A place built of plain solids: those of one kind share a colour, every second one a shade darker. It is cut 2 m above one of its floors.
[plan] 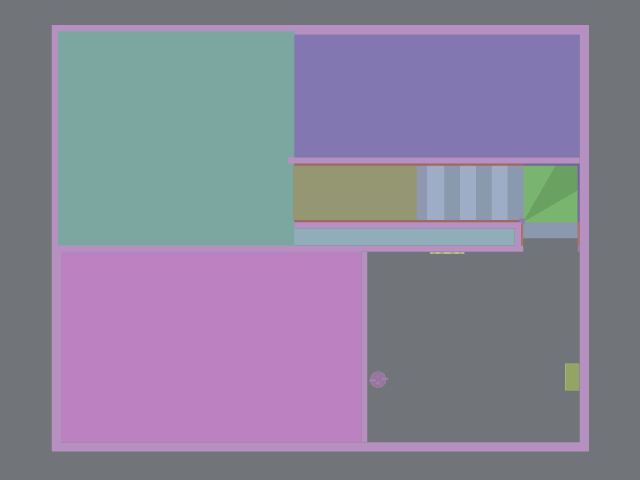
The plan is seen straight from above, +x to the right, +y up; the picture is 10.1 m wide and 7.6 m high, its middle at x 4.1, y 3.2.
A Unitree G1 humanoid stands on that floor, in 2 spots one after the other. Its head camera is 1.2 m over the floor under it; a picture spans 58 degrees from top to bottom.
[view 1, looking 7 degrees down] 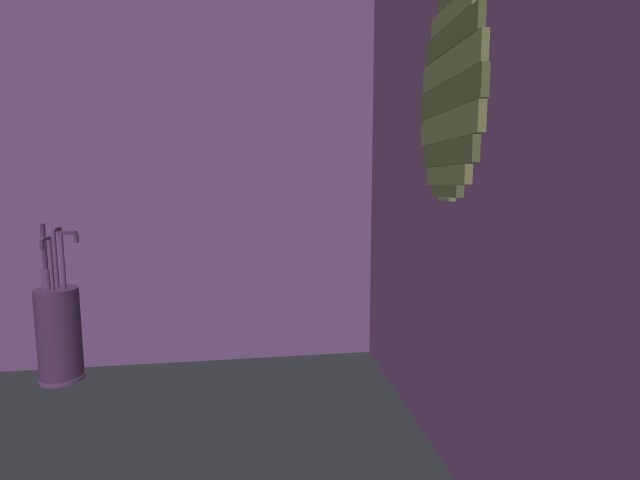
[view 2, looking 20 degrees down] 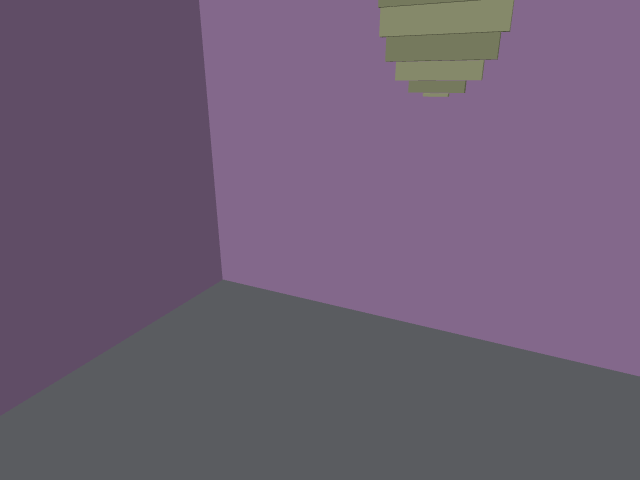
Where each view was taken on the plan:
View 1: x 7.82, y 2.23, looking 172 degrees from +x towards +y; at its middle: wall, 3.02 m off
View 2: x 6.53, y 1.00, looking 116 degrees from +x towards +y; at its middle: wall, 2.39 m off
